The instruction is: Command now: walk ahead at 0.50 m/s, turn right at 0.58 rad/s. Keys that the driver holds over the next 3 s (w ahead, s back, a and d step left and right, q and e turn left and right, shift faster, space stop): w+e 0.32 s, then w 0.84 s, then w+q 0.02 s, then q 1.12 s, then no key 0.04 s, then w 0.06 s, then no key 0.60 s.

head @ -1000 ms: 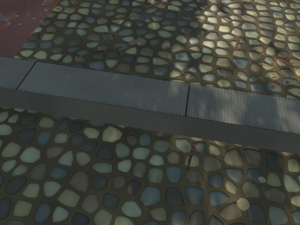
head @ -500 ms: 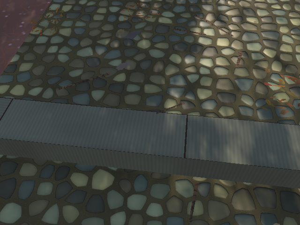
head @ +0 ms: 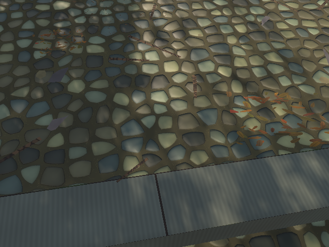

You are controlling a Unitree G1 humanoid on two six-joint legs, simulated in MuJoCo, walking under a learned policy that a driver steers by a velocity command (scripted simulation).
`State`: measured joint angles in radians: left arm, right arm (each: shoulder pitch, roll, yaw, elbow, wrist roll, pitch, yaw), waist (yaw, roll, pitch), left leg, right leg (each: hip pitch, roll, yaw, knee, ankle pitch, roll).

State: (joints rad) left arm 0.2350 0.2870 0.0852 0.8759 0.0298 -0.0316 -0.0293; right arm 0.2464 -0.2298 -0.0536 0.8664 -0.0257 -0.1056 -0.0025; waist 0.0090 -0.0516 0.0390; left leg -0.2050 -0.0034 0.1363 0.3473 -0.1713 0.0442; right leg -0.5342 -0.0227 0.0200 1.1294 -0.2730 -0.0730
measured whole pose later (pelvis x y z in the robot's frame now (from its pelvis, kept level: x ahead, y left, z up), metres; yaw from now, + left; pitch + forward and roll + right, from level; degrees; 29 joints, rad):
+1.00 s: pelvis +0.50 -0.10 +0.05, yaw -18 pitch +2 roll +2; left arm 0.41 0.20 0.03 0.92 0.02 -0.09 -0.02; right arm 0.14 -0.18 0.00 0.76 -0.02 -0.01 0.00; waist 0.00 0.01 -0.01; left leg -0.70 -0.05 0.18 1.19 -0.53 0.15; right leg -0.34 0.09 0.10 1.35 -0.17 -0.12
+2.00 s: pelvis +0.81 -0.17 +0.15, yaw +8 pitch +1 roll -2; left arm 0.24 0.26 0.07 0.70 0.02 0.04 0.03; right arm 0.25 -0.22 -0.05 0.61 -0.02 0.03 -0.01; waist 0.00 -0.04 0.01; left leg -0.32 -0.01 0.00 0.60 -0.29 0.05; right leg -0.48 -0.04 -0.09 0.98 -0.47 0.04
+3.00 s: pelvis +0.83 -0.17 +0.16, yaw +24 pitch -1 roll -1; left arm 0.28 0.20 0.02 0.78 0.01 0.00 0.03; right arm 0.20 -0.19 -0.02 0.75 -0.01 -0.02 -0.03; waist 0.01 0.00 0.02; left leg -0.18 -0.04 -0.03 0.45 -0.25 0.04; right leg -0.14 0.00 -0.04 0.41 -0.27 -0.01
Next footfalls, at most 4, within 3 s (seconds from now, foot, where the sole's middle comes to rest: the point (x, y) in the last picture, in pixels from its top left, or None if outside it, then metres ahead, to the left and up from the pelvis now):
0.32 right None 0.26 -0.12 -0.78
0.90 left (187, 193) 0.62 -0.08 -0.62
1.38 right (235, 139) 0.88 -0.29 -0.62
1.90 left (186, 143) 0.85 -0.08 -0.62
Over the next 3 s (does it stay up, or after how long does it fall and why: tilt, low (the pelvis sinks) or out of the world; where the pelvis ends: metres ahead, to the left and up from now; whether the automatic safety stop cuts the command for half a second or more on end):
stays up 0.83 -0.17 0.16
